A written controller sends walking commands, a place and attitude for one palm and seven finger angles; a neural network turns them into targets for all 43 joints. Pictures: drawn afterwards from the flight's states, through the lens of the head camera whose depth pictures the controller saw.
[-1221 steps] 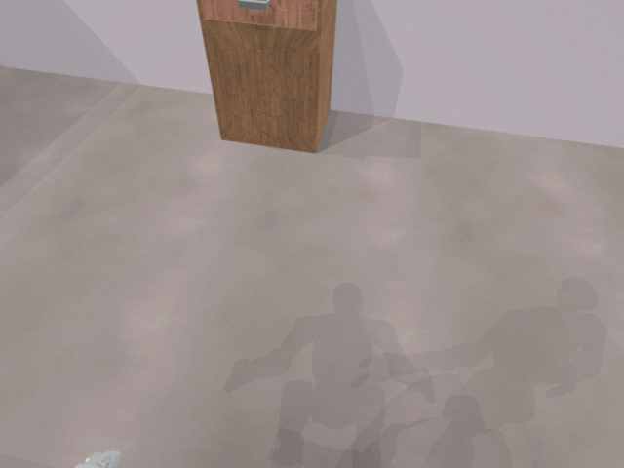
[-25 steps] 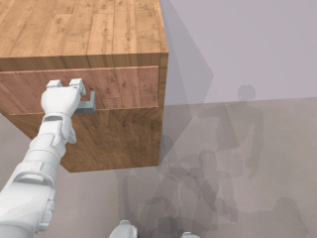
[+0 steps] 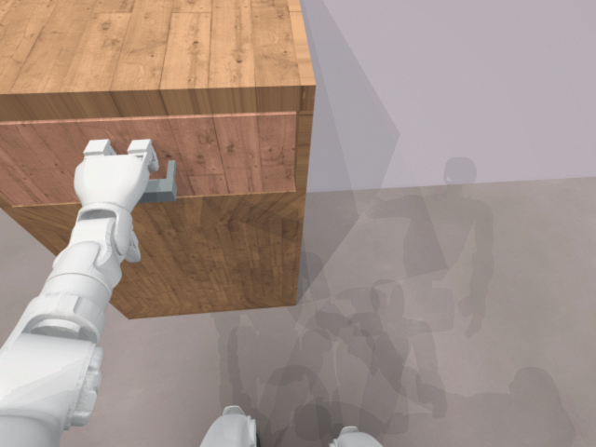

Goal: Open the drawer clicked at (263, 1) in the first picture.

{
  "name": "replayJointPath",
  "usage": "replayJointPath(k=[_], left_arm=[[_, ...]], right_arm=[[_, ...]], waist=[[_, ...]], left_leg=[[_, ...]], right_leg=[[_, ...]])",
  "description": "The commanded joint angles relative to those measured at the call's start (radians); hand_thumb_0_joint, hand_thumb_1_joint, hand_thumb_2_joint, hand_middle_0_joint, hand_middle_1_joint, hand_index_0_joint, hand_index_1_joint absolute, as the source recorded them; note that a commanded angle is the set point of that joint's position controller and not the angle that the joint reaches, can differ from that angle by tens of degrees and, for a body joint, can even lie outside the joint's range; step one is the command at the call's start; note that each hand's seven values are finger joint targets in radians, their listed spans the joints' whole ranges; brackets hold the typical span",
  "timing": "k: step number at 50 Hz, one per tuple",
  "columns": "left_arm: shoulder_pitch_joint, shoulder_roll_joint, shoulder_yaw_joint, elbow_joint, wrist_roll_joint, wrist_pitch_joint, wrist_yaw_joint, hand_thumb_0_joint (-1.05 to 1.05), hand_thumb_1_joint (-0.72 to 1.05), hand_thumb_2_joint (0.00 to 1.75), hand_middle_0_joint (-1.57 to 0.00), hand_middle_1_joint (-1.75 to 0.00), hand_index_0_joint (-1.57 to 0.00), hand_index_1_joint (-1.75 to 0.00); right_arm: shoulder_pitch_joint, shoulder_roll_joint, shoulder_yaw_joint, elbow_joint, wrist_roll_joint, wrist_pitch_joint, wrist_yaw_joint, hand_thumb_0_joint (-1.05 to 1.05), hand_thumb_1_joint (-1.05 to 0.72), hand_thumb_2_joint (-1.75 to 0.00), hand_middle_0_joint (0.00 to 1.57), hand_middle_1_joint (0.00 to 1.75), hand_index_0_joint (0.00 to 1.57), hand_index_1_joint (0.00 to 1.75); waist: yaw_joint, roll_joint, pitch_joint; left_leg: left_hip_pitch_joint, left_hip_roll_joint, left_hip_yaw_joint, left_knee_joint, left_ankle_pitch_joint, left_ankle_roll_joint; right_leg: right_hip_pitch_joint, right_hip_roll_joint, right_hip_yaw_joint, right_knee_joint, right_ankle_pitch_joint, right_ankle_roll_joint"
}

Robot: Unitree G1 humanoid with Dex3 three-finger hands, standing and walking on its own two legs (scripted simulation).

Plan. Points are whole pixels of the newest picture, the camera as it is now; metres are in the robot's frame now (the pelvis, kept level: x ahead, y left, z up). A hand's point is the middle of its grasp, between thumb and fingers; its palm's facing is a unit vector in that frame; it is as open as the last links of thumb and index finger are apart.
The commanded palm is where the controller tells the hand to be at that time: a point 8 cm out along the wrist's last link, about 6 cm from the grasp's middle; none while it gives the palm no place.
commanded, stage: lower the fingers behind the handle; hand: left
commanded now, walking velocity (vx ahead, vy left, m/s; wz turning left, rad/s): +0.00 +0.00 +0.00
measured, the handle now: (138, 180) +0.50 +0.24 +0.02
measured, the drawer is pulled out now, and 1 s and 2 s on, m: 0.00 0.00 0.00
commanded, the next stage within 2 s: lift the fingers back up to retry in 0.12 s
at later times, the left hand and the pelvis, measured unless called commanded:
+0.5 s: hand (126, 200) +0.46 +0.24 +0.03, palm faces -0.03 -0.05 -1.00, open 13.8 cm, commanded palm +0.43 +0.24 +0.09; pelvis +0.01 +0.00 +0.01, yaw +0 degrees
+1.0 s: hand (110, 179) +0.45 +0.24 +0.08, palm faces -0.04 -0.04 -1.00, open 13.9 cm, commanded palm +0.43 +0.24 +0.14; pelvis +0.02 +0.00 +0.03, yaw +1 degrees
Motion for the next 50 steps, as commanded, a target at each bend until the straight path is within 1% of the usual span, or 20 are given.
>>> replayJointPath(k=[1, 3, 5, 8, 10, 11, 12, 13, 15, 17, 19, 20, 22, 25, 27, 32, 37, 41, 46, 50], left_arm=[[-0.261, 0.184, 0.053, -0.073, -0.017, 0.001, -0.002, 0.00, -0.50, 0.30, -0.30, -1.20, -0.30, -1.20], [-0.280, 0.168, 0.036, -0.069, -0.013, 0.004, 0.001, 0.00, -0.50, 0.30, -0.30, -1.20, -0.30, -1.20], [-0.292, 0.205, 0.069, -0.091, -0.012, 0.000, 0.007, 0.00, -0.50, 0.30, -0.30, -1.20, -0.30, -1.20], [-0.283, 0.177, 0.041, -0.065, -0.012, 0.016, 0.006, 0.00, -0.50, 0.30, -0.30, -1.20, -0.30, -1.20], [-0.299, 0.220, 0.068, -0.058, -0.005, 0.017, 0.006, 0.00, -0.50, 0.30, -0.30, -1.20, -0.30, -1.20], [-0.278, 0.206, 0.059, -0.038, -0.009, 0.027, 0.004, 0.00, -0.50, 0.30, -0.30, -1.20, -0.30, -1.20], [-0.339, 0.213, 0.054, -0.099, -0.011, 0.021, 0.003, 0.00, -0.50, 0.30, -0.30, -1.20, -0.30, -1.20], [-0.317, 0.245, 0.084, -0.096, -0.008, 0.026, 0.005, 0.00, -0.50, 0.30, -0.30, -1.20, -0.30, -1.20], [-0.340, 0.240, 0.082, -0.149, -0.010, 0.022, 0.004, 0.00, -0.50, 0.30, -0.30, -1.20, -0.30, -1.20], [-0.364, 0.220, 0.068, -0.188, -0.015, 0.018, 0.001, 0.00, -0.50, 0.30, -0.30, -1.20, -0.30, -1.20], [-0.366, 0.215, 0.078, -0.243, -0.031, 0.007, -0.001, 0.00, -0.50, 0.30, -0.30, -1.20, -0.30, -1.20], [-0.357, 0.249, 0.107, -0.264, -0.024, -0.004, 0.003, 0.00, -0.50, 0.30, -0.30, -1.20, -0.30, -1.20], [-0.362, 0.227, 0.090, -0.285, -0.029, -0.011, 0.005, 0.00, -0.50, 0.30, -0.30, -1.20, -0.30, -1.20], [-0.373, 0.284, 0.126, -0.309, -0.020, -0.019, 0.015, 0.00, -0.50, 0.30, -0.30, -1.20, -0.30, -1.20], [-0.359, 0.236, 0.095, -0.339, -0.029, -0.016, 0.016, 0.00, -0.50, 0.30, -0.30, -1.20, -0.30, -1.20], [-0.345, 0.203, 0.063, -0.355, -0.048, 0.010, -0.016, 0.00, -0.50, 0.30, -0.30, -1.20, -0.30, -1.20], [-0.350, 0.199, 0.043, -0.352, -0.061, 0.024, -0.071, 0.00, -0.50, 0.30, -0.30, -1.20, -0.30, -1.20], [-0.303, 0.255, 0.096, -0.380, -0.070, 0.006, -0.100, 0.00, -0.50, 0.30, -0.30, -1.20, -0.30, -1.20], [-0.217, 0.209, 0.068, -0.324, -0.071, 0.003, -0.127, 0.00, -0.50, 0.30, -0.30, -1.20, -0.30, -1.20], [-0.269, 0.253, 0.103, -0.404, -0.062, -0.037, -0.120, 0.00, -0.50, 0.30, -0.30, -1.20, -0.30, -1.20]], right_arm=[[0.094, -0.162, -0.057, -0.065, -0.003, -0.025, -0.012, 0.00, -0.90, -0.90, 0.20, 0.30, 0.20, 0.30], [0.094, -0.161, -0.057, -0.065, -0.003, -0.028, -0.012, 0.00, -0.90, -0.90, 0.20, 0.30, 0.20, 0.30], [0.098, -0.163, -0.059, -0.059, -0.003, -0.029, -0.012, 0.00, -0.90, -0.90, 0.20, 0.30, 0.20, 0.30], [0.095, -0.163, -0.056, -0.059, -0.003, -0.027, -0.011, 0.00, -0.90, -0.90, 0.20, 0.30, 0.20, 0.30], [0.099, -0.166, -0.053, -0.055, 0.001, -0.025, -0.013, 0.00, -0.90, -0.90, 0.20, 0.30, 0.20, 0.30], [0.097, -0.167, -0.053, -0.059, -0.002, -0.023, -0.012, 0.00, -0.90, -0.90, 0.20, 0.30, 0.20, 0.30], [0.096, -0.166, -0.053, -0.060, 0.000, -0.024, -0.013, 0.00, -0.90, -0.90, 0.20, 0.30, 0.20, 0.30], [0.098, -0.168, -0.056, -0.062, -0.001, -0.022, -0.015, 0.00, -0.90, -0.90, 0.20, 0.30, 0.20, 0.30], [0.096, -0.163, -0.059, -0.065, 0.000, -0.019, -0.016, 0.00, -0.90, -0.90, 0.20, 0.30, 0.20, 0.30], [0.090, -0.161, -0.060, -0.065, 0.001, -0.020, -0.016, 0.00, -0.90, -0.90, 0.20, 0.30, 0.20, 0.30], [0.088, -0.158, -0.065, -0.069, -0.005, -0.026, -0.016, 0.00, -0.90, -0.90, 0.20, 0.30, 0.20, 0.30], [0.086, -0.159, -0.067, -0.066, -0.002, -0.025, -0.018, 0.00, -0.90, -0.90, 0.20, 0.30, 0.20, 0.30], [0.078, -0.156, -0.066, -0.064, -0.001, -0.028, -0.018, 0.00, -0.90, -0.90, 0.20, 0.30, 0.20, 0.30], [0.072, -0.159, -0.066, -0.058, 0.001, -0.031, -0.025, 0.00, -0.90, -0.90, 0.20, 0.30, 0.20, 0.30], [0.064, -0.155, -0.069, -0.060, 0.002, -0.037, -0.021, 0.00, -0.90, -0.90, 0.20, 0.30, 0.20, 0.30], [0.055, -0.156, -0.071, -0.057, 0.008, -0.039, -0.013, 0.00, -0.90, -0.90, 0.20, 0.30, 0.20, 0.30], [0.039, -0.160, -0.065, -0.064, 0.014, -0.029, -0.017, 0.00, -0.90, -0.90, 0.20, 0.30, 0.20, 0.30], [0.030, -0.160, -0.065, -0.081, 0.012, -0.024, -0.019, 0.00, -0.90, -0.90, 0.20, 0.30, 0.20, 0.30], [0.012, -0.160, -0.060, -0.101, 0.015, -0.013, -0.011, 0.00, -0.90, -0.90, 0.20, 0.30, 0.20, 0.30], [0.008, -0.157, -0.065, -0.107, 0.016, -0.013, -0.014, 0.00, -0.90, -0.90, 0.20, 0.30, 0.20, 0.30]], waist=[[-0.006, -0.033, -0.277], [-0.014, -0.033, -0.264], [-0.005, -0.030, -0.316], [-0.015, -0.035, -0.273], [-0.011, -0.043, -0.288], [-0.010, -0.029, -0.265], [-0.015, -0.013, -0.302], [0.001, -0.010, -0.318], [0.005, 0.026, -0.365], [-0.003, 0.039, -0.346], [0.004, 0.055, -0.378], [0.013, 0.051, -0.411], [0.006, 0.043, -0.364], [0.012, 0.049, -0.380], [0.011, 0.072, -0.378], [0.010, 0.071, -0.356], [0.003, 0.024, -0.292], [0.035, 0.018, -0.311], [0.038, -0.019, -0.232], [0.039, -0.012, -0.301]], left_leg=[[0.400, -0.047, 0.003, -0.094, 0.138, 0.032], [0.391, -0.049, 0.003, -0.093, 0.123, 0.032], [0.417, -0.046, 0.002, -0.091, 0.153, 0.033], [0.395, -0.049, 0.004, -0.094, 0.134, 0.032], [0.388, -0.048, 0.003, -0.095, 0.138, 0.033], [0.385, -0.051, 0.003, -0.096, 0.132, 0.032], [0.406, -0.049, 0.006, -0.098, 0.142, 0.033], [0.424, -0.050, 0.004, -0.103, 0.155, 0.031], [0.485, -0.047, 0.002, -0.111, 0.196, 0.028], [0.515, -0.043, -0.003, -0.124, 0.203, 0.025], [0.562, -0.041, -0.009, -0.130, 0.246, 0.024], [0.589, -0.039, -0.010, -0.131, 0.265, 0.023], [0.578, -0.041, -0.007, -0.144, 0.255, 0.025], [0.587, -0.044, -0.004, -0.153, 0.274, 0.026], [0.628, -0.045, -0.004, -0.162, 0.301, 0.025], [0.676, -0.046, -0.005, -0.193, 0.329, 0.022], [0.662, -0.053, 0.005, -0.221, 0.315, 0.031], [0.678, -0.057, 0.008, -0.231, 0.356, 0.031], [0.623, -0.065, 0.025, -0.237, 0.338, 0.031], [0.651, -0.067, 0.028, -0.226, 0.358, 0.035]], right_leg=[[-0.037, 0.047, -0.040, -0.167, 0.198, -0.043], [-0.049, 0.047, -0.038, -0.170, 0.186, -0.042], [-0.036, 0.046, -0.036, -0.162, 0.209, -0.041], [-0.039, 0.047, -0.039, -0.173, 0.197, -0.041], [-0.033, 0.046, -0.036, -0.166, 0.201, -0.040], [-0.040, 0.047, -0.039, -0.169, 0.193, -0.042], [-0.027, 0.045, -0.034, -0.173, 0.208, -0.039], [-0.011, 0.047, -0.036, -0.174, 0.209, -0.043], [-0.004, 0.049, -0.038, -0.176, 0.232, -0.043], [-0.011, 0.051, -0.044, -0.185, 0.231, -0.044], [0.016, 0.053, -0.051, -0.188, 0.254, -0.049], [0.022, 0.054, -0.047, -0.189, 0.266, -0.045], [0.034, 0.054, -0.050, -0.206, 0.265, -0.044], [0.068, 0.053, -0.042, -0.215, 0.290, -0.043], [0.071, 0.055, -0.048, -0.226, 0.303, -0.046], [0.104, 0.056, -0.055, -0.253, 0.325, -0.047], [0.150, 0.049, -0.048, -0.287, 0.347, -0.043], [0.215, 0.047, -0.045, -0.287, 0.391, -0.048], [0.230, 0.041, -0.041, -0.297, 0.417, -0.045], [0.246, 0.037, -0.026, -0.291, 0.446, -0.040]])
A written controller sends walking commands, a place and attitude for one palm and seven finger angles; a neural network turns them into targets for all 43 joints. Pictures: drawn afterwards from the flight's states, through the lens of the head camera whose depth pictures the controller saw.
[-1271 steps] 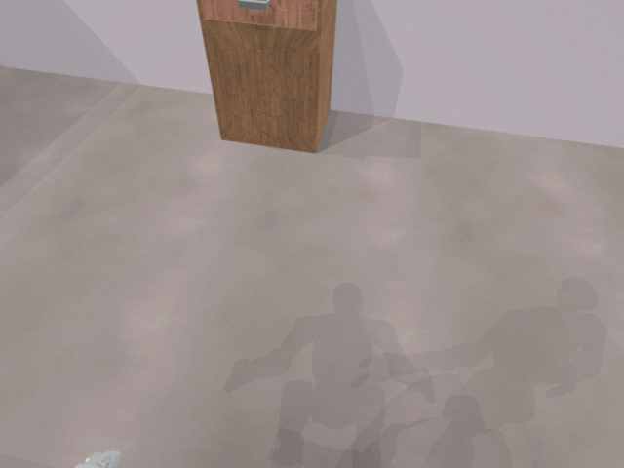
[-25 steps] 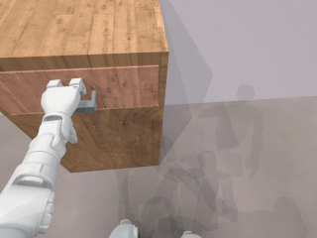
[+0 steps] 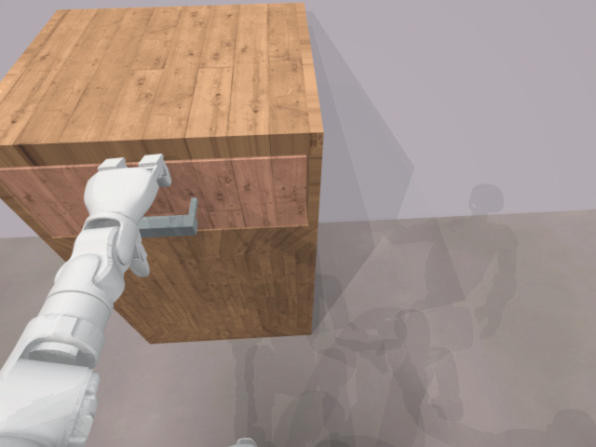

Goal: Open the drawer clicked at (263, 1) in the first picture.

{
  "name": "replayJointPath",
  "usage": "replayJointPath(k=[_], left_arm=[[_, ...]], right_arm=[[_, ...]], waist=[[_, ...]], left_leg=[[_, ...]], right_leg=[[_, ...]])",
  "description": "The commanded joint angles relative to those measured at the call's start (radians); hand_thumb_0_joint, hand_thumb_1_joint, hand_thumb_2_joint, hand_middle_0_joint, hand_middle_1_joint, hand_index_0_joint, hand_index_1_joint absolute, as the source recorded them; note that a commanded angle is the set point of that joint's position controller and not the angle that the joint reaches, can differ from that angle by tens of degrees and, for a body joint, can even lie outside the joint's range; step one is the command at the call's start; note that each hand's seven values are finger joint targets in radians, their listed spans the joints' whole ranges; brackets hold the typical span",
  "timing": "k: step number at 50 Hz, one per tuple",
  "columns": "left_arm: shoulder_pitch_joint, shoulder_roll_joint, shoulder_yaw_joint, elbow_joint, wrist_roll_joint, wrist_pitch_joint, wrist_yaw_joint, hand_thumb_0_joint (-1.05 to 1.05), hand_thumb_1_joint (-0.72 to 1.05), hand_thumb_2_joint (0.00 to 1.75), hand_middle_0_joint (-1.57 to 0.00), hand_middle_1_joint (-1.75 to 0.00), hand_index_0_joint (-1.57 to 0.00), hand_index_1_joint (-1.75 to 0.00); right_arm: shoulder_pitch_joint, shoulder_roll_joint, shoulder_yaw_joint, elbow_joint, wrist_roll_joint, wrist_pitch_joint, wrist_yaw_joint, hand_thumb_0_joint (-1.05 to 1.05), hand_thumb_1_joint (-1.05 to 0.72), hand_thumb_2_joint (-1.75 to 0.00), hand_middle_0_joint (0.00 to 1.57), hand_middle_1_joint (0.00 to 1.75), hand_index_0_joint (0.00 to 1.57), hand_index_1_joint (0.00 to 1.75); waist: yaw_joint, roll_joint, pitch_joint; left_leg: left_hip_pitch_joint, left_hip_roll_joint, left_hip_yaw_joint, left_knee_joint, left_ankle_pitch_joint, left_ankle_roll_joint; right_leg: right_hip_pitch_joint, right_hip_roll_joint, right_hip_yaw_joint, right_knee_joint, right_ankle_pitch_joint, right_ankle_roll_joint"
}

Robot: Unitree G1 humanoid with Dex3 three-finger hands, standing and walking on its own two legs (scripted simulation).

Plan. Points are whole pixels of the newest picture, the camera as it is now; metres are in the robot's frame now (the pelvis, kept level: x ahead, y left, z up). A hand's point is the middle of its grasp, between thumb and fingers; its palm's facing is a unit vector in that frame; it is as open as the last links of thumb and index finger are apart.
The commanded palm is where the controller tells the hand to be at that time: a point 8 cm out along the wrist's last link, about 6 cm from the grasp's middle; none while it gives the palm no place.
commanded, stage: re-aim the fingers above the handle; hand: left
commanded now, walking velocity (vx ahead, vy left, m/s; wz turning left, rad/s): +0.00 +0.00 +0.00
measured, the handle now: (163, 215) +0.48 +0.24 -0.02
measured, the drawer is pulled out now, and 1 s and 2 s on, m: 0.00 0.00 0.00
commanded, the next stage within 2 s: none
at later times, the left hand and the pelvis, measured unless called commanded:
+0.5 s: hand (139, 216) +0.43 +0.24 +0.05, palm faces -0.03 -0.05 -1.00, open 13.8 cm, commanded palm +0.41 +0.25 +0.10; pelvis +0.00 +0.00 +0.00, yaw +0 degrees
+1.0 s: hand (136, 219) +0.43 +0.24 +0.05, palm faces -0.01 -0.05 -1.00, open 13.8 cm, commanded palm +0.41 +0.24 +0.10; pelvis -0.01 +0.01 +0.00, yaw +0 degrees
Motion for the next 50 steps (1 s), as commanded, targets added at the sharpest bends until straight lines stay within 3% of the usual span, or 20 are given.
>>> replayJointPath(k=[1, 3, 5, 8, 10, 12, 15, 18, 21, 24, 25, 27, 30, 34, 37, 39, 41, 45, 47, 50], left_arm=[[-0.369, 0.251, 0.098, -0.220, -0.001, -0.040, 0.044, 0.00, -0.50, 0.30, -0.30, -1.20, -0.30, -1.20], [-0.378, 0.259, 0.108, -0.222, -0.004, -0.048, 0.056, 0.00, -0.50, 0.30, -0.30, -1.20, -0.30, -1.20], [-0.417, 0.322, 0.151, -0.247, 0.007, -0.061, 0.071, 0.00, -0.50, 0.30, -0.30, -1.20, -0.30, -1.20], [-0.426, 0.244, 0.089, -0.227, 0.004, -0.047, 0.086, 0.00, -0.50, 0.30, -0.30, -1.20, -0.30, -1.20], [-0.425, 0.282, 0.115, -0.207, 0.005, -0.039, 0.086, 0.00, -0.50, 0.30, -0.30, -1.20, -0.30, -1.20], [-0.464, 0.246, 0.074, -0.213, 0.000, -0.030, 0.079, 0.00, -0.50, 0.30, -0.30, -1.20, -0.30, -1.20], [-0.414, 0.296, 0.119, -0.191, -0.002, -0.030, 0.063, 0.00, -0.50, 0.30, -0.30, -1.20, -0.30, -1.20], [-0.377, 0.253, 0.090, -0.163, -0.011, -0.027, 0.049, 0.00, -0.50, 0.30, -0.30, -1.20, -0.30, -1.20], [-0.361, 0.315, 0.146, -0.178, -0.003, -0.044, 0.051, 0.00, -0.50, 0.30, -0.30, -1.20, -0.30, -1.20], [-0.325, 0.276, 0.137, -0.211, -0.014, -0.054, 0.057, 0.00, -0.50, 0.30, -0.30, -1.20, -0.30, -1.20], [-0.325, 0.301, 0.151, -0.198, 0.002, -0.054, 0.063, 0.00, -0.50, 0.30, -0.30, -1.20, -0.30, -1.20], [-0.373, 0.272, 0.114, -0.202, 0.002, -0.044, 0.069, 0.00, -0.50, 0.30, -0.30, -1.20, -0.30, -1.20], [-0.387, 0.338, 0.163, -0.203, 0.011, -0.045, 0.078, 0.00, -0.50, 0.30, -0.30, -1.20, -0.30, -1.20], [-0.416, 0.251, 0.094, -0.238, -0.008, -0.048, 0.072, 0.00, -0.50, 0.30, -0.30, -1.20, -0.30, -1.20], [-0.420, 0.243, 0.084, -0.232, -0.003, -0.048, 0.070, 0.00, -0.50, 0.30, -0.30, -1.20, -0.30, -1.20], [-0.385, 0.263, 0.110, -0.210, -0.010, -0.040, 0.066, 0.00, -0.50, 0.30, -0.30, -1.20, -0.30, -1.20], [-0.406, 0.233, 0.074, -0.176, -0.004, -0.029, 0.065, 0.00, -0.50, 0.30, -0.30, -1.20, -0.30, -1.20], [-0.436, 0.282, 0.115, -0.206, 0.014, -0.037, 0.073, 0.00, -0.50, 0.30, -0.30, -1.20, -0.30, -1.20], [-0.445, 0.239, 0.083, -0.199, 0.011, -0.032, 0.075, 0.00, -0.50, 0.30, -0.30, -1.20, -0.30, -1.20], [-0.429, 0.285, 0.117, -0.166, 0.019, -0.023, 0.081, 0.00, -0.50, 0.30, -0.30, -1.20, -0.30, -1.20]], right_arm=[[0.053, -0.147, -0.060, -0.084, -0.005, -0.025, -0.014, 0.00, -0.90, -0.90, 0.20, 0.30, 0.20, 0.30], [0.051, -0.145, -0.061, -0.080, -0.004, -0.029, -0.015, 0.00, -0.90, -0.90, 0.20, 0.30, 0.20, 0.30], [0.051, -0.147, -0.060, -0.075, -0.003, -0.029, -0.019, 0.00, -0.90, -0.90, 0.20, 0.30, 0.20, 0.30], [0.051, -0.143, -0.065, -0.066, -0.004, -0.035, -0.016, 0.00, -0.90, -0.90, 0.20, 0.30, 0.20, 0.30], [0.058, -0.148, -0.063, -0.060, -0.001, -0.034, -0.017, 0.00, -0.90, -0.90, 0.20, 0.30, 0.20, 0.30], [0.059, -0.147, -0.063, -0.057, -0.002, -0.035, -0.017, 0.00, -0.90, -0.90, 0.20, 0.30, 0.20, 0.30], [0.063, -0.149, -0.061, -0.057, -0.003, -0.032, -0.020, 0.00, -0.90, -0.90, 0.20, 0.30, 0.20, 0.30], [0.058, -0.149, -0.061, -0.060, -0.004, -0.029, -0.018, 0.00, -0.90, -0.90, 0.20, 0.30, 0.20, 0.30], [0.061, -0.153, -0.062, -0.063, -0.007, -0.025, -0.020, 0.00, -0.90, -0.90, 0.20, 0.30, 0.20, 0.30], [0.058, -0.147, -0.064, -0.073, -0.008, -0.029, -0.013, 0.00, -0.90, -0.90, 0.20, 0.30, 0.20, 0.30], [0.054, -0.148, -0.064, -0.073, -0.003, -0.024, -0.013, 0.00, -0.90, -0.90, 0.20, 0.30, 0.20, 0.30], [0.055, -0.149, -0.062, -0.070, -0.001, -0.026, -0.012, 0.00, -0.90, -0.90, 0.20, 0.30, 0.20, 0.30], [0.062, -0.153, -0.063, -0.067, -0.001, -0.027, -0.018, 0.00, -0.90, -0.90, 0.20, 0.30, 0.20, 0.30], [0.065, -0.148, -0.068, -0.064, -0.006, -0.037, -0.015, 0.00, -0.90, -0.90, 0.20, 0.30, 0.20, 0.30], [0.068, -0.149, -0.068, -0.060, -0.004, -0.036, -0.015, 0.00, -0.90, -0.90, 0.20, 0.30, 0.20, 0.30], [0.064, -0.151, -0.066, -0.060, -0.007, -0.036, -0.014, 0.00, -0.90, -0.90, 0.20, 0.30, 0.20, 0.30], [0.063, -0.151, -0.062, -0.057, -0.006, -0.035, -0.014, 0.00, -0.90, -0.90, 0.20, 0.30, 0.20, 0.30], [0.067, -0.150, -0.062, -0.065, -0.007, -0.035, -0.013, 0.00, -0.90, -0.90, 0.20, 0.30, 0.20, 0.30], [0.063, -0.147, -0.061, -0.067, -0.006, -0.037, -0.011, 0.00, -0.90, -0.90, 0.20, 0.30, 0.20, 0.30], [0.064, -0.150, -0.056, -0.071, -0.005, -0.035, -0.013, 0.00, -0.90, -0.90, 0.20, 0.30, 0.20, 0.30]], waist=[[-0.001, -0.006, -0.333], [-0.008, -0.014, -0.309], [0.000, -0.014, -0.362], [-0.022, 0.018, -0.326], [-0.015, -0.003, -0.358], [-0.029, 0.007, -0.345], [-0.005, -0.007, -0.388], [-0.013, -0.025, -0.326], [0.007, -0.015, -0.356], [0.014, -0.009, -0.367], [0.012, -0.012, -0.355], [-0.007, -0.012, -0.317], [0.002, -0.020, -0.361], [-0.016, 0.036, -0.361], [-0.020, 0.019, -0.355], [-0.010, 0.013, -0.335], [-0.021, 0.011, -0.290], [-0.001, 0.027, -0.363], [-0.015, 0.030, -0.329], [-0.003, 0.016, -0.338]], left_leg=[[0.383, -0.051, 0.016, -0.037, 0.325, 0.041], [0.370, -0.053, 0.015, -0.032, 0.310, 0.042], [0.368, -0.056, 0.014, -0.028, 0.316, 0.042], [0.380, -0.055, 0.013, -0.020, 0.307, 0.040], [0.380, -0.054, 0.012, -0.024, 0.303, 0.040], [0.381, -0.054, 0.014, -0.023, 0.296, 0.041], [0.374, -0.058, 0.018, -0.021, 0.324, 0.042], [0.345, -0.057, 0.022, -0.025, 0.310, 0.042], [0.345, -0.055, 0.022, -0.023, 0.330, 0.041], [0.359, -0.054, 0.022, -0.023, 0.363, 0.040], [0.353, -0.052, 0.021, -0.024, 0.346, 0.039], [0.338, -0.051, 0.020, -0.033, 0.295, 0.040], [0.350, -0.051, 0.015, -0.033, 0.302, 0.041], [0.403, -0.047, 0.009, -0.030, 0.317, 0.038], [0.409, -0.044, 0.003, -0.032, 0.306, 0.037], [0.397, -0.043, 0.001, -0.038, 0.303, 0.036], [0.374, -0.043, -0.003, -0.044, 0.259, 0.035], [0.408, -0.041, -0.006, -0.042, 0.289, 0.032], [0.402, -0.040, -0.006, -0.041, 0.278, 0.032], [0.380, -0.042, -0.007, -0.047, 0.256, 0.031]], right_leg=[[-0.022, 0.054, -0.035, -0.093, 0.403, -0.038], [-0.031, 0.054, -0.036, -0.096, 0.397, -0.037], [-0.014, 0.052, -0.025, -0.088, 0.411, -0.031], [-0.060, 0.054, -0.035, -0.089, 0.386, -0.036], [-0.046, 0.054, -0.031, -0.090, 0.385, -0.032], [-0.060, 0.053, -0.032, -0.093, 0.385, -0.032], [-0.008, 0.052, -0.025, -0.087, 0.434, -0.032], [-0.013, 0.051, -0.031, -0.094, 0.432, -0.032], [0.003, 0.054, -0.028, -0.081, 0.445, -0.035], [0.010, 0.057, -0.034, -0.077, 0.458, -0.039], [-0.016, 0.059, -0.032, -0.077, 0.440, -0.034], [-0.043, 0.057, -0.034, -0.088, 0.389, -0.032], [-0.023, 0.058, -0.030, -0.085, 0.386, -0.032], [-0.062, 0.060, -0.041, -0.087, 0.359, -0.040], [-0.086, 0.063, -0.045, -0.088, 0.345, -0.037], [-0.071, 0.062, -0.049, -0.089, 0.335, -0.043], [-0.101, 0.062, -0.052, -0.092, 0.294, -0.043], [-0.094, 0.064, -0.049, -0.079, 0.306, -0.043], [-0.118, 0.064, -0.054, -0.082, 0.293, -0.043], [-0.103, 0.063, -0.049, -0.081, 0.277, -0.042]])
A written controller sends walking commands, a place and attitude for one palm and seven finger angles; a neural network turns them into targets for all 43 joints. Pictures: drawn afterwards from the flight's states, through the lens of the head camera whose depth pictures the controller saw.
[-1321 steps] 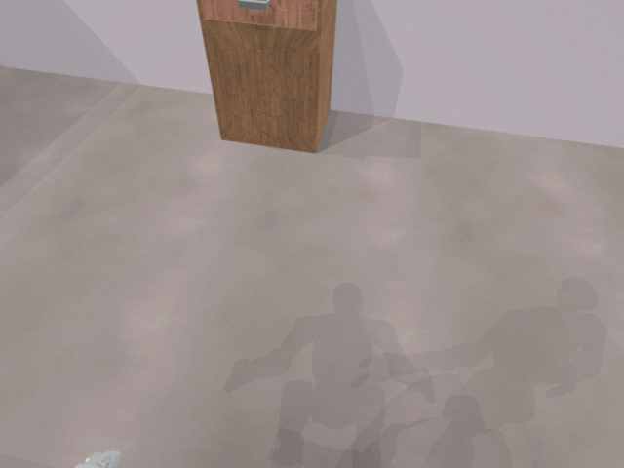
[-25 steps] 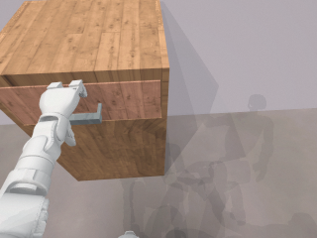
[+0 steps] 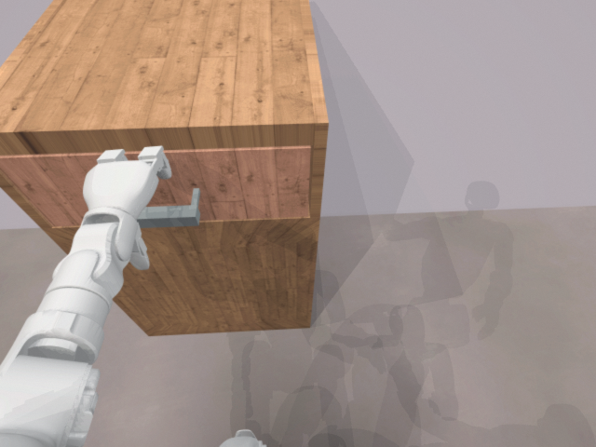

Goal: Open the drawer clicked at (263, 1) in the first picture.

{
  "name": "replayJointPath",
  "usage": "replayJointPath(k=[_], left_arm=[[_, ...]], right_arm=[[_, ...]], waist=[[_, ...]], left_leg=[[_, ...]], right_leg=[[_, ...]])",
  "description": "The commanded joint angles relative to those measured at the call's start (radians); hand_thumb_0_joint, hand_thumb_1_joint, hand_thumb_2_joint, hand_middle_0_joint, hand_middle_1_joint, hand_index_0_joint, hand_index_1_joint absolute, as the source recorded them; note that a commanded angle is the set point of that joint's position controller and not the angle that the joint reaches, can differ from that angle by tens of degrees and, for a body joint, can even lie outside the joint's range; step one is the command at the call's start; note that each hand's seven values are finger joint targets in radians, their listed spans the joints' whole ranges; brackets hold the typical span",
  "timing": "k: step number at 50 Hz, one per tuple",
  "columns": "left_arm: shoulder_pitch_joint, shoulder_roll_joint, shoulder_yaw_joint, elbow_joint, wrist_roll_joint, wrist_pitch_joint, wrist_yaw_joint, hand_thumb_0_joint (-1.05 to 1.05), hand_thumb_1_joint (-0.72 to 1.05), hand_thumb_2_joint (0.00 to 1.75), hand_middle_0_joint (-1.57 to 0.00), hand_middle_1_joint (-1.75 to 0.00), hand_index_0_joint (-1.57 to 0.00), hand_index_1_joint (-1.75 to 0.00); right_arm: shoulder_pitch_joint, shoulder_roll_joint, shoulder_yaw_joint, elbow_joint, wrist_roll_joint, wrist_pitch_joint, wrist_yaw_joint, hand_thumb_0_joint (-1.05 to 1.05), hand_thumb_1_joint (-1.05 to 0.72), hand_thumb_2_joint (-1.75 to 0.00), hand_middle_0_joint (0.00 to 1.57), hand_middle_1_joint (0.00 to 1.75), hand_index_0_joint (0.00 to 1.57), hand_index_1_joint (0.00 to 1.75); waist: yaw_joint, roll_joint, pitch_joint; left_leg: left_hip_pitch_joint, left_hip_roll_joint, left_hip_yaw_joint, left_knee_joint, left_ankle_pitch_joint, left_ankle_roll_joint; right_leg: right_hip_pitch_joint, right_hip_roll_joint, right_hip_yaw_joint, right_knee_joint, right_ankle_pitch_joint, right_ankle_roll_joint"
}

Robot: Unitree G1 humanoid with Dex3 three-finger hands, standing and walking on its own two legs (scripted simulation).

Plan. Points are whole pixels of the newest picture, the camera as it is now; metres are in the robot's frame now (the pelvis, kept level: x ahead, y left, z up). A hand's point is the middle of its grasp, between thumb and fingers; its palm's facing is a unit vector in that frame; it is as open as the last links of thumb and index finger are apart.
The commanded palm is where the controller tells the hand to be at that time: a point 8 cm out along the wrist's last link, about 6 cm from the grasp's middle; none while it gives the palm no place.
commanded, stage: re-aim the fingers above the handle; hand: left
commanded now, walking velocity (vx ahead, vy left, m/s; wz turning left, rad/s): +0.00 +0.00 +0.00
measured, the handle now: (166, 206) +0.49 +0.23 -0.01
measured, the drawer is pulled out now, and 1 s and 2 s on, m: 0.00 0.00 0.00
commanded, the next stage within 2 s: lower the fingers behind the handle in 1.12 s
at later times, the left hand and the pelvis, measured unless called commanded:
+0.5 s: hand (135, 206) +0.45 +0.25 +0.05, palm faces +0.00 -0.04 -1.00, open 13.8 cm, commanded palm +0.43 +0.25 +0.11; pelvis +0.00 +0.00 +0.00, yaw +0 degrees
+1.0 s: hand (124, 211) +0.44 +0.26 +0.05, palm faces -0.01 -0.05 -1.00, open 13.8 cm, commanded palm +0.41 +0.25 +0.11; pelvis +0.00 +0.00 +0.00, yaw +0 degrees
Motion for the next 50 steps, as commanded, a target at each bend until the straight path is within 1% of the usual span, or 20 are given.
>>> replayJointPath(k=[1, 4, 5, 6, 8, 12, 16, 19, 21, 22, 25, 28, 30, 33, 35, 38, 40, 41, 45, 50], left_arm=[[-0.430, 0.236, 0.070, -0.162, -0.001, 0.009, 0.049, 0.00, -0.50, 0.30, -0.30, -1.20, -0.30, -1.20], [-0.409, 0.405, 0.201, -0.136, 0.009, 0.007, 0.048, 0.00, -0.50, 0.30, -0.30, -1.20, -0.30, -1.20], [-0.438, 0.366, 0.154, -0.155, 0.021, 0.002, 0.046, 0.00, -0.50, 0.30, -0.30, -1.20, -0.30, -1.20], [-0.413, 0.308, 0.118, -0.135, 0.008, 0.004, 0.041, 0.00, -0.50, 0.30, -0.30, -1.20, -0.30, -1.20], [-0.400, 0.311, 0.119, -0.144, -0.003, -0.008, 0.029, 0.00, -0.50, 0.30, -0.30, -1.20, -0.30, -1.20], [-0.430, 0.235, 0.054, -0.194, -0.019, -0.039, 0.000, 0.00, -0.50, 0.30, -0.30, -1.20, -0.30, -1.20], [-0.445, 0.276, 0.082, -0.162, -0.018, -0.054, 0.006, 0.00, -0.50, 0.30, -0.30, -1.20, -0.30, -1.20], [-0.479, 0.321, 0.125, -0.190, -0.009, -0.061, 0.032, 0.00, -0.50, 0.30, -0.30, -1.20, -0.30, -1.20], [-0.487, 0.298, 0.108, -0.170, 0.000, -0.050, 0.052, 0.00, -0.50, 0.30, -0.30, -1.20, -0.30, -1.20], [-0.491, 0.335, 0.138, -0.171, 0.008, -0.045, 0.061, 0.00, -0.50, 0.30, -0.30, -1.20, -0.30, -1.20], [-0.445, 0.350, 0.157, -0.119, 0.012, -0.012, 0.068, 0.00, -0.50, 0.30, -0.30, -1.20, -0.30, -1.20], [-0.431, 0.321, 0.123, -0.099, 0.005, 0.015, 0.050, 0.00, -0.50, 0.30, -0.30, -1.20, -0.30, -1.20], [-0.411, 0.351, 0.152, -0.126, 0.009, 0.009, 0.038, 0.00, -0.50, 0.30, -0.30, -1.20, -0.30, -1.20], [-0.397, 0.298, 0.106, -0.125, -0.005, 0.009, 0.021, 0.00, -0.50, 0.30, -0.30, -1.20, -0.30, -1.20], [-0.413, 0.323, 0.126, -0.173, -0.005, -0.017, 0.013, 0.00, -0.50, 0.30, -0.30, -1.20, -0.30, -1.20], [-0.383, 0.325, 0.134, -0.159, -0.007, -0.035, 0.012, 0.00, -0.50, 0.30, -0.30, -1.20, -0.30, -1.20], [-0.401, 0.337, 0.142, -0.186, -0.003, -0.053, 0.019, 0.00, -0.50, 0.30, -0.30, -1.20, -0.30, -1.20], [-0.402, 0.300, 0.114, -0.178, -0.011, -0.052, 0.022, 0.00, -0.50, 0.30, -0.30, -1.20, -0.30, -1.20], [-0.418, 0.312, 0.128, -0.215, -0.005, -0.060, 0.038, 0.00, -0.50, 0.30, -0.30, -1.20, -0.30, -1.20], [-0.417, 0.288, 0.112, -0.242, -0.006, -0.040, 0.045, 0.00, -0.50, 0.30, -0.30, -1.20, -0.30, -1.20]], right_arm=[[0.059, -0.155, -0.050, -0.082, -0.002, -0.027, -0.012, 0.00, -0.90, -0.90, 0.20, 0.30, 0.20, 0.30], [0.061, -0.169, -0.044, -0.083, -0.003, -0.024, -0.025, 0.00, -0.90, -0.90, 0.20, 0.30, 0.20, 0.30], [0.058, -0.160, -0.041, -0.089, 0.002, -0.023, -0.025, 0.00, -0.90, -0.90, 0.20, 0.30, 0.20, 0.30], [0.062, -0.157, -0.046, -0.087, -0.001, -0.029, -0.024, 0.00, -0.90, -0.90, 0.20, 0.30, 0.20, 0.30], [0.069, -0.160, -0.049, -0.084, -0.001, -0.032, -0.023, 0.00, -0.90, -0.90, 0.20, 0.30, 0.20, 0.30], [0.079, -0.158, -0.056, -0.076, -0.001, -0.037, -0.022, 0.00, -0.90, -0.90, 0.20, 0.30, 0.20, 0.30], [0.089, -0.165, -0.054, -0.060, -0.003, -0.035, -0.028, 0.00, -0.90, -0.90, 0.20, 0.30, 0.20, 0.30], [0.091, -0.164, -0.054, -0.060, -0.006, -0.038, -0.026, 0.00, -0.90, -0.90, 0.20, 0.30, 0.20, 0.30], [0.097, -0.160, -0.056, -0.057, -0.006, -0.041, -0.021, 0.00, -0.90, -0.90, 0.20, 0.30, 0.20, 0.30], [0.096, -0.161, -0.053, -0.059, -0.004, -0.039, -0.018, 0.00, -0.90, -0.90, 0.20, 0.30, 0.20, 0.30], [0.100, -0.163, -0.051, -0.062, -0.003, -0.035, -0.015, 0.00, -0.90, -0.90, 0.20, 0.30, 0.20, 0.30], [0.098, -0.167, -0.051, -0.065, -0.004, -0.033, -0.015, 0.00, -0.90, -0.90, 0.20, 0.30, 0.20, 0.30], [0.097, -0.165, -0.050, -0.072, -0.002, -0.027, -0.015, 0.00, -0.90, -0.90, 0.20, 0.30, 0.20, 0.30], [0.083, -0.165, -0.048, -0.078, -0.001, -0.023, -0.018, 0.00, -0.90, -0.90, 0.20, 0.30, 0.20, 0.30], [0.084, -0.164, -0.049, -0.082, 0.001, -0.025, -0.021, 0.00, -0.90, -0.90, 0.20, 0.30, 0.20, 0.30], [0.080, -0.163, -0.052, -0.078, -0.001, -0.028, -0.027, 0.00, -0.90, -0.90, 0.20, 0.30, 0.20, 0.30], [0.079, -0.160, -0.050, -0.078, 0.001, -0.028, -0.028, 0.00, -0.90, -0.90, 0.20, 0.30, 0.20, 0.30], [0.080, -0.160, -0.053, -0.073, -0.003, -0.033, -0.026, 0.00, -0.90, -0.90, 0.20, 0.30, 0.20, 0.30], [0.083, -0.159, -0.057, -0.070, -0.002, -0.034, -0.021, 0.00, -0.90, -0.90, 0.20, 0.30, 0.20, 0.30], [0.076, -0.160, -0.060, -0.068, -0.005, -0.034, -0.014, 0.00, -0.90, -0.90, 0.20, 0.30, 0.20, 0.30]], waist=[[-0.014, 0.021, -0.313], [0.023, -0.005, -0.352], [0.008, 0.020, -0.372], [-0.002, 0.021, -0.334], [0.002, 0.023, -0.344], [-0.027, 0.016, -0.340], [-0.033, 0.008, -0.287], [-0.019, 0.041, -0.336], [-0.019, 0.070, -0.349], [-0.010, 0.066, -0.363], [0.000, 0.037, -0.398], [-0.006, 0.024, -0.382], [0.009, 0.028, -0.419], [-0.009, 0.003, -0.335], [-0.002, 0.004, -0.375], [-0.008, -0.004, -0.318], [-0.006, 0.026, -0.346], [-0.017, 0.034, -0.315], [-0.009, 0.056, -0.383], [-0.006, 0.066, -0.405]], left_leg=[[0.409, -0.039, 0.001, -0.072, 0.238, 0.027], [0.371, -0.042, 0.006, -0.072, 0.248, 0.029], [0.383, -0.044, 0.010, -0.071, 0.244, 0.029], [0.383, -0.043, 0.012, -0.067, 0.237, 0.030], [0.391, -0.041, 0.014, -0.064, 0.248, 0.031], [0.429, -0.038, 0.007, -0.058, 0.250, 0.033], [0.393, -0.039, -0.004, -0.059, 0.217, 0.033], [0.403, -0.039, -0.008, -0.053, 0.234, 0.030], [0.414, -0.039, -0.009, -0.046, 0.240, 0.026], [0.408, -0.038, -0.009, -0.046, 0.248, 0.024], [0.398, -0.037, -0.001, -0.042, 0.283, 0.024], [0.384, -0.037, 0.009, -0.044, 0.281, 0.027], [0.401, -0.037, 0.013, -0.047, 0.313, 0.027], [0.373, -0.037, 0.016, -0.057, 0.268, 0.031], [0.397, -0.038, 0.015, -0.059, 0.281, 0.034], [0.376, -0.038, 0.013, -0.058, 0.245, 0.035], [0.394, -0.040, 0.011, -0.058, 0.257, 0.033], [0.393, -0.040, 0.010, -0.054, 0.252, 0.032], [0.440, -0.038, 0.000, -0.048, 0.289, 0.027], [0.472, -0.036, -0.002, -0.046, 0.319, 0.024]], right_leg=[[-0.077, 0.062, -0.049, -0.112, 0.266, -0.049], [-0.007, 0.059, -0.038, -0.107, 0.294, -0.049], [-0.025, 0.059, -0.033, -0.106, 0.296, -0.042], [-0.043, 0.060, -0.042, -0.112, 0.287, -0.045], [-0.034, 0.061, -0.037, -0.114, 0.302, -0.045], [-0.079, 0.064, -0.037, -0.122, 0.296, -0.041], [-0.103, 0.062, -0.041, -0.119, 0.260, -0.046], [-0.100, 0.064, -0.042, -0.103, 0.255, -0.051], [-0.121, 0.066, -0.046, -0.094, 0.253, -0.053], [-0.117, 0.068, -0.046, -0.089, 0.260, -0.051], [-0.080, 0.069, -0.047, -0.083, 0.301, -0.047], [-0.057, 0.068, -0.045, -0.092, 0.320, -0.046], [-0.031, 0.068, -0.041, -0.090, 0.351, -0.043], [-0.044, 0.066, -0.044, -0.109, 0.323, -0.043], [-0.032, 0.066, -0.035, -0.111, 0.334, -0.040], [-0.047, 0.066, -0.038, -0.116, 0.304, -0.042], [-0.056, 0.066, -0.034, -0.112, 0.305, -0.041], [-0.070, 0.066, -0.040, -0.112, 0.300, -0.045], [-0.082, 0.069, -0.042, -0.100, 0.308, -0.044], [-0.084, 0.070, -0.047, -0.095, 0.325, -0.047]])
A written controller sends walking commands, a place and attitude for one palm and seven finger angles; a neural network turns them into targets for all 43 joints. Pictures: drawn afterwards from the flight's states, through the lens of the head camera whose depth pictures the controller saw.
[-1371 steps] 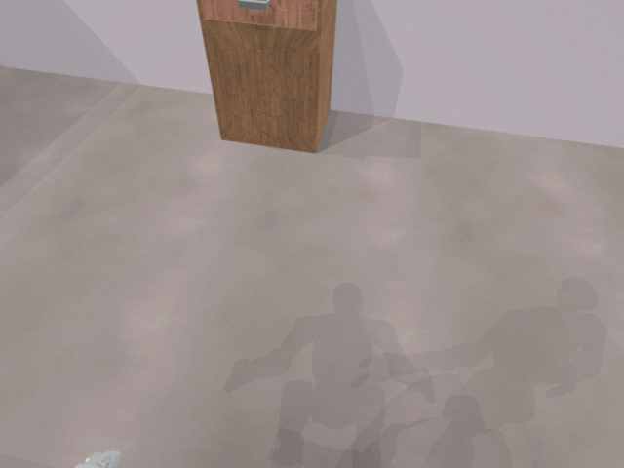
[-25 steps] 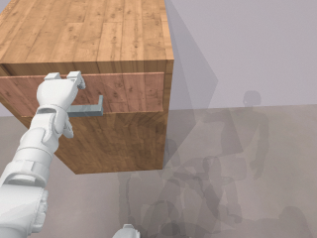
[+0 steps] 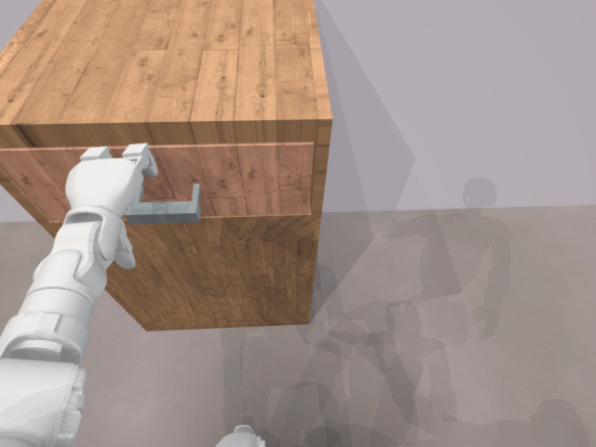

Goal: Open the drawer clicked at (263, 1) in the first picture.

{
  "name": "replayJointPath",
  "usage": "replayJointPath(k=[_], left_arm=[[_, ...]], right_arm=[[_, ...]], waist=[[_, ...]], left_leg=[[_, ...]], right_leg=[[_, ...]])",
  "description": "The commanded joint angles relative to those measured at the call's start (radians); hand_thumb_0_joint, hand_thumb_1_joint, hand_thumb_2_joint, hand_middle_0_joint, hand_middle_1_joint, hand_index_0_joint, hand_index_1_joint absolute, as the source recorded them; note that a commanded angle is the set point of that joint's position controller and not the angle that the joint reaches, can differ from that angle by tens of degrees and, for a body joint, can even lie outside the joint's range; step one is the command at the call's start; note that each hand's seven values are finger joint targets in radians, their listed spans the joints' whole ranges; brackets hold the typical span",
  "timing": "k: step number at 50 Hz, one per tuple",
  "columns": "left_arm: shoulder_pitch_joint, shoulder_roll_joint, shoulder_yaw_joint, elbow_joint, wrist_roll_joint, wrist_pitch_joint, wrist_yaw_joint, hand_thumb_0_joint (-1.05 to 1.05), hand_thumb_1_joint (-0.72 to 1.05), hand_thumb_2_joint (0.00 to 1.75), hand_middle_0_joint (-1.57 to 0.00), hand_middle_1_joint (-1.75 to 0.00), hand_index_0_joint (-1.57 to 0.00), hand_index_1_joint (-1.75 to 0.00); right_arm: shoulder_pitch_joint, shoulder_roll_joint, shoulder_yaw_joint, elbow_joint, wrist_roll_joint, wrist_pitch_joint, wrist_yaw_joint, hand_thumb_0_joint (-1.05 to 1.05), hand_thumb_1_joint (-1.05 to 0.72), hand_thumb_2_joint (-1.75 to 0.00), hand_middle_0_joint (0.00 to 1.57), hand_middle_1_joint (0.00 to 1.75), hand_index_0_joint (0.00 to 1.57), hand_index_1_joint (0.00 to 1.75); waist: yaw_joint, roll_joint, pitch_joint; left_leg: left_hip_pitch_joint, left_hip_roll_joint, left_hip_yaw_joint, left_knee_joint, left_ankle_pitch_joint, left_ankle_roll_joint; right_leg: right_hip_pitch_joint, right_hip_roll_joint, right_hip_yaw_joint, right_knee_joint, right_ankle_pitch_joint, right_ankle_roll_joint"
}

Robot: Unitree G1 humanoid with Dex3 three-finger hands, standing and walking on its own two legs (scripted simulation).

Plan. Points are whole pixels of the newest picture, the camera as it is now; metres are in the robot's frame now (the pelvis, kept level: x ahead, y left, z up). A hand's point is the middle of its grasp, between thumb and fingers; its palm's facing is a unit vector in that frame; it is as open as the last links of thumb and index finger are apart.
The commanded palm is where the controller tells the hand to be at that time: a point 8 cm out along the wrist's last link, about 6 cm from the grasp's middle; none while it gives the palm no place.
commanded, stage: re-aim the fingers above the handle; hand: left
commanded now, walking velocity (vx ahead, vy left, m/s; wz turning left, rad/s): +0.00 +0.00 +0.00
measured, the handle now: (165, 201) +0.49 +0.23 -0.01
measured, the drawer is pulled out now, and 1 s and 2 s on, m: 0.00 0.00 0.00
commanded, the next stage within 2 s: lower the fingers behind the handle in 0.12 s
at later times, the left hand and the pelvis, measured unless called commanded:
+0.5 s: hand (137, 215) +0.43 +0.25 +0.03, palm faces -0.05 -0.04 -1.00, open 13.8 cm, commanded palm +0.42 +0.24 +0.09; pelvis +0.00 +0.00 +0.00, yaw +0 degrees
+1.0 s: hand (150, 225) +0.43 +0.24 +0.00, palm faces -0.04 -0.03 -1.00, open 13.8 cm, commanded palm +0.42 +0.24 +0.05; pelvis -0.01 -0.01 -0.01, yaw -1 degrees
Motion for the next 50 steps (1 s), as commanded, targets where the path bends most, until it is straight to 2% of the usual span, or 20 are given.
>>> replayJointPath(k=[1, 3, 5, 6, 9, 10, 12, 15, 16, 17, 20, 21, 26, 30, 31, 34, 35, 39, 48, 50], left_arm=[[-0.392, 0.206, 0.057, -0.212, -0.012, 0.009, 0.047, 0.00, -0.50, 0.30, -0.30, -1.20, -0.30, -1.20], [-0.417, 0.209, 0.056, -0.197, -0.013, 0.023, 0.046, 0.00, -0.50, 0.30, -0.30, -1.20, -0.30, -1.20], [-0.429, 0.260, 0.091, -0.202, 0.006, 0.025, 0.046, 0.00, -0.50, 0.30, -0.30, -1.20, -0.30, -1.20], [-0.419, 0.215, 0.054, -0.183, -0.002, 0.035, 0.044, 0.00, -0.50, 0.30, -0.30, -1.20, -0.30, -1.20], [-0.451, 0.250, 0.079, -0.171, -0.001, 0.036, 0.041, 0.00, -0.50, 0.30, -0.30, -1.20, -0.30, -1.20], [-0.451, 0.265, 0.089, -0.183, 0.011, 0.030, 0.043, 0.00, -0.50, 0.30, -0.30, -1.20, -0.30, -1.20], [-0.456, 0.221, 0.054, -0.173, 0.006, 0.028, 0.040, 0.00, -0.50, 0.30, -0.30, -1.20, -0.30, -1.20], [-0.375, 0.241, 0.082, -0.114, 0.011, 0.023, 0.033, 0.00, -0.50, 0.30, -0.30, -1.20, -0.30, -1.20], [-0.375, 0.207, 0.053, -0.113, 0.002, 0.024, 0.032, 0.00, -0.50, 0.30, -0.30, -1.20, -0.30, -1.20], [-0.416, 0.218, 0.055, -0.130, 0.011, 0.014, 0.034, 0.00, -0.50, 0.30, -0.30, -1.20, -0.30, -1.20], [-0.415, 0.243, 0.083, -0.156, 0.015, -0.011, 0.043, 0.00, -0.50, 0.30, -0.30, -1.20, -0.30, -1.20], [-0.398, 0.206, 0.059, -0.158, 0.010, -0.013, 0.049, 0.00, -0.50, 0.30, -0.30, -1.20, -0.30, -1.20], [-0.432, 0.202, 0.063, -0.149, 0.021, -0.014, 0.098, 0.00, -0.50, 0.30, -0.30, -1.20, -0.30, -1.20], [-0.417, 0.261, 0.119, -0.148, 0.042, 0.002, 0.132, 0.00, -0.50, 0.30, -0.30, -1.20, -0.30, -1.20], [-0.401, 0.212, 0.083, -0.126, 0.034, 0.016, 0.134, 0.00, -0.50, 0.30, -0.30, -1.20, -0.30, -1.20], [-0.412, 0.235, 0.098, -0.100, 0.032, 0.037, 0.134, 0.00, -0.50, 0.30, -0.30, -1.20, -0.30, -1.20], [-0.397, 0.243, 0.100, -0.099, 0.041, 0.037, 0.133, 0.00, -0.50, 0.30, -0.30, -1.20, -0.30, -1.20], [-0.411, 0.175, 0.046, -0.105, 0.027, 0.033, 0.115, 0.00, -0.50, 0.30, -0.30, -1.20, -0.30, -1.20], [-0.398, 0.221, 0.086, -0.053, 0.054, 0.012, 0.156, 0.00, -0.50, 0.30, -0.30, -1.20, -0.30, -1.20], [-0.421, 0.229, 0.093, -0.071, 0.060, 0.008, 0.168, 0.00, -0.50, 0.30, -0.30, -1.20, -0.30, -1.20]], right_arm=[[0.059, -0.152, -0.056, -0.083, -0.005, -0.026, -0.004, 0.00, -0.90, -0.90, 0.20, 0.30, 0.20, 0.30], [0.056, -0.156, -0.053, -0.079, -0.003, -0.023, -0.003, 0.00, -0.90, -0.90, 0.20, 0.30, 0.20, 0.30], [0.050, -0.157, -0.049, -0.086, 0.000, -0.019, -0.007, 0.00, -0.90, -0.90, 0.20, 0.30, 0.20, 0.30], [0.050, -0.155, -0.049, -0.087, -0.003, -0.021, -0.006, 0.00, -0.90, -0.90, 0.20, 0.30, 0.20, 0.30], [0.050, -0.158, -0.045, -0.085, -0.003, -0.020, -0.011, 0.00, -0.90, -0.90, 0.20, 0.30, 0.20, 0.30], [0.049, -0.155, -0.044, -0.091, 0.000, -0.019, -0.011, 0.00, -0.90, -0.90, 0.20, 0.30, 0.20, 0.30], [0.053, -0.151, -0.044, -0.090, -0.001, -0.023, -0.009, 0.00, -0.90, -0.90, 0.20, 0.30, 0.20, 0.30], [0.058, -0.153, -0.043, -0.094, -0.001, -0.018, -0.010, 0.00, -0.90, -0.90, 0.20, 0.30, 0.20, 0.30], [0.057, -0.153, -0.043, -0.093, -0.003, -0.021, -0.009, 0.00, -0.90, -0.90, 0.20, 0.30, 0.20, 0.30], [0.059, -0.154, -0.044, -0.090, -0.001, -0.020, -0.009, 0.00, -0.90, -0.90, 0.20, 0.30, 0.20, 0.30], [0.069, -0.153, -0.049, -0.087, -0.006, -0.023, -0.010, 0.00, -0.90, -0.90, 0.20, 0.30, 0.20, 0.30], [0.069, -0.150, -0.052, -0.087, -0.009, -0.024, -0.009, 0.00, -0.90, -0.90, 0.20, 0.30, 0.20, 0.30], [0.075, -0.150, -0.057, -0.071, -0.012, -0.030, -0.007, 0.00, -0.90, -0.90, 0.20, 0.30, 0.20, 0.30], [0.083, -0.150, -0.057, -0.064, -0.013, -0.031, -0.004, 0.00, -0.90, -0.90, 0.20, 0.30, 0.20, 0.30], [0.081, -0.148, -0.058, -0.063, -0.015, -0.033, -0.002, 0.00, -0.90, -0.90, 0.20, 0.30, 0.20, 0.30], [0.081, -0.153, -0.055, -0.060, -0.015, -0.033, -0.001, 0.00, -0.90, -0.90, 0.20, 0.30, 0.20, 0.30], [0.080, -0.152, -0.054, -0.063, -0.012, -0.030, -0.003, 0.00, -0.90, -0.90, 0.20, 0.30, 0.20, 0.30], [0.080, -0.150, -0.054, -0.064, -0.015, -0.034, -0.005, 0.00, -0.90, -0.90, 0.20, 0.30, 0.20, 0.30], [0.085, -0.149, -0.051, -0.057, -0.017, -0.038, -0.009, 0.00, -0.90, -0.90, 0.20, 0.30, 0.20, 0.30], [0.088, -0.148, -0.053, -0.055, -0.016, -0.041, -0.006, 0.00, -0.90, -0.90, 0.20, 0.30, 0.20, 0.30]], waist=[[-0.009, 0.063, -0.366], [-0.016, 0.030, -0.328], [-0.004, 0.035, -0.369], [-0.012, 0.038, -0.339], [-0.016, 0.014, -0.327], [-0.005, 0.029, -0.364], [-0.014, 0.038, -0.339], [0.000, -0.011, -0.349], [-0.008, 0.013, -0.315], [-0.016, -0.003, -0.315], [-0.007, 0.024, -0.365], [-0.012, 0.039, -0.353], [-0.027, 0.021, -0.343], [-0.002, 0.040, -0.437], [-0.012, 0.052, -0.397], [-0.014, 0.018, -0.381], [-0.007, 0.019, -0.409], [-0.029, 0.018, -0.371], [-0.024, 0.008, -0.358], [-0.020, 0.040, -0.402]], left_leg=[[0.482, -0.041, 0.002, -0.067, 0.318, 0.022], [0.454, -0.039, 0.002, -0.076, 0.284, 0.025], [0.463, -0.041, 0.004, -0.080, 0.294, 0.024], [0.451, -0.044, 0.007, -0.078, 0.289, 0.025], [0.434, -0.041, 0.003, -0.083, 0.272, 0.027], [0.445, -0.042, 0.008, -0.085, 0.265, 0.026], [0.444, -0.041, 0.009, -0.083, 0.263, 0.026], [0.413, -0.043, 0.014, -0.076, 0.272, 0.027], [0.400, -0.044, 0.017, -0.075, 0.257, 0.027], [0.397, -0.041, 0.014, -0.074, 0.248, 0.027], [0.415, -0.041, 0.014, -0.059, 0.274, 0.028], [0.417, -0.044, 0.012, -0.050, 0.282, 0.027], [0.392, -0.040, 0.003, -0.037, 0.241, 0.027], [0.403, -0.041, 0.008, -0.017, 0.306, 0.023], [0.388, -0.042, 0.011, -0.015, 0.298, 0.023], [0.359, -0.040, 0.013, -0.018, 0.277, 0.026], [0.363, -0.041, 0.017, -0.017, 0.281, 0.026], [0.365, -0.038, 0.011, -0.017, 0.271, 0.026], [0.294, -0.040, 0.010, 0.011, 0.214, 0.028], [0.318, -0.037, 0.008, 0.018, 0.232, 0.025]], right_leg=[[-0.065, 0.066, -0.049, -0.105, 0.317, -0.053], [-0.067, 0.064, -0.050, -0.114, 0.297, -0.051], [-0.055, 0.062, -0.042, -0.110, 0.306, -0.048], [-0.051, 0.061, -0.045, -0.112, 0.307, -0.052], [-0.044, 0.058, -0.044, -0.116, 0.293, -0.051], [-0.046, 0.058, -0.037, -0.116, 0.290, -0.045], [-0.064, 0.059, -0.043, -0.115, 0.287, -0.048], [-0.039, 0.058, -0.036, -0.110, 0.311, -0.044], [-0.047, 0.057, -0.039, -0.113, 0.302, -0.048], [-0.065, 0.057, -0.038, -0.111, 0.292, -0.045], [-0.063, 0.058, -0.032, -0.097, 0.313, -0.047], [-0.074, 0.061, -0.034, -0.092, 0.314, -0.051], [-0.119, 0.062, -0.037, -0.081, 0.268, -0.049], [-0.092, 0.066, -0.034, -0.052, 0.328, -0.049], [-0.100, 0.065, -0.039, -0.056, 0.326, -0.051], [-0.085, 0.064, -0.036, -0.062, 0.321, -0.049], [-0.083, 0.065, -0.029, -0.057, 0.333, -0.044], [-0.107, 0.064, -0.037, -0.061, 0.312, -0.049], [-0.151, 0.062, -0.030, -0.038, 0.263, -0.046], [-0.169, 0.063, -0.030, -0.026, 0.267, -0.046]])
